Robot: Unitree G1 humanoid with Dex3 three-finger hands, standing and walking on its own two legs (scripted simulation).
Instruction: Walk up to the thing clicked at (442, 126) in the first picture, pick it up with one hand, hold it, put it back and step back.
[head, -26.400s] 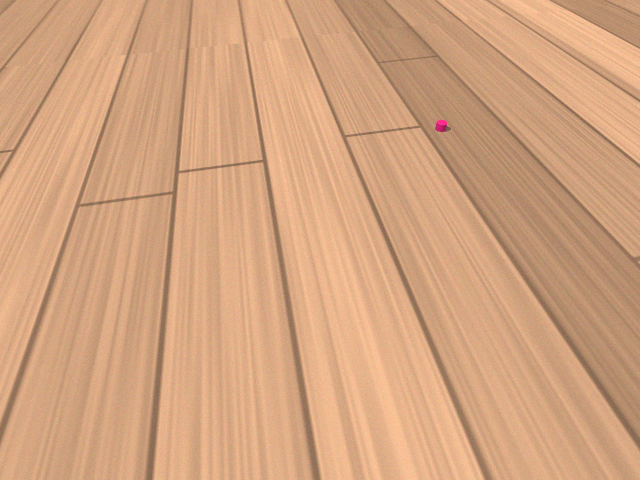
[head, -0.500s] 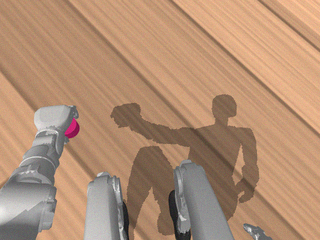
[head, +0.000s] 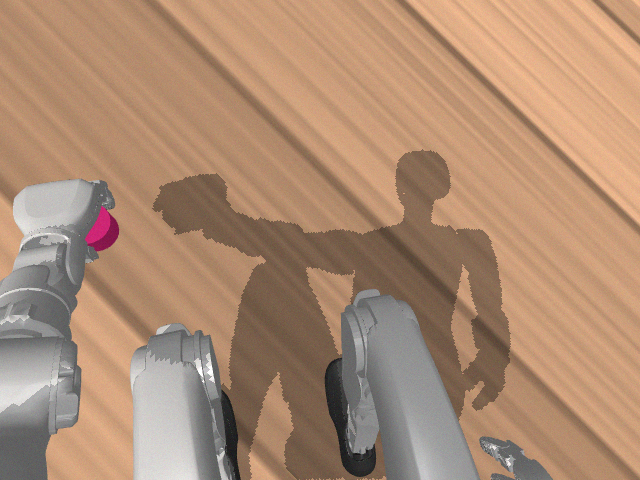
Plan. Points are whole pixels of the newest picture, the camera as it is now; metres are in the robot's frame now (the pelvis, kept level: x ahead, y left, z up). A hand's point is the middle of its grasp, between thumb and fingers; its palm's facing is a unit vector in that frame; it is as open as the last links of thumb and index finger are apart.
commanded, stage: crouch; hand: left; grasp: from above
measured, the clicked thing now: (91, 227) +0.47 +0.25 -0.20
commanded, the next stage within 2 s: lower in 0.40 s
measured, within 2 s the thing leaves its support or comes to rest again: neither
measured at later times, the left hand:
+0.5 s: hand (88, 235) +0.47 +0.27 -0.22, palm faces -0.46 -0.03 -0.89, open 8.3 cm
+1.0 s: hand (103, 241) +0.47 +0.26 -0.28, palm faces -0.46 -0.04 -0.89, open 8.2 cm
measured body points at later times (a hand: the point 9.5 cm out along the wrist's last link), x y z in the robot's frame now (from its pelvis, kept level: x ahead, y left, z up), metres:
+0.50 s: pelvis +0.00 +0.00 -0.05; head +0.25 +0.05 +0.32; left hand +0.49 +0.26 -0.17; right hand +0.02 -0.28 -0.15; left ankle +0.08 +0.12 -0.36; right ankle +0.09 -0.12 -0.36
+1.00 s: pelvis +0.00 +0.00 -0.08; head +0.26 +0.06 +0.28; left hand +0.49 +0.26 -0.23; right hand +0.02 -0.27 -0.17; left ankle +0.08 +0.12 -0.36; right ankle +0.09 -0.12 -0.36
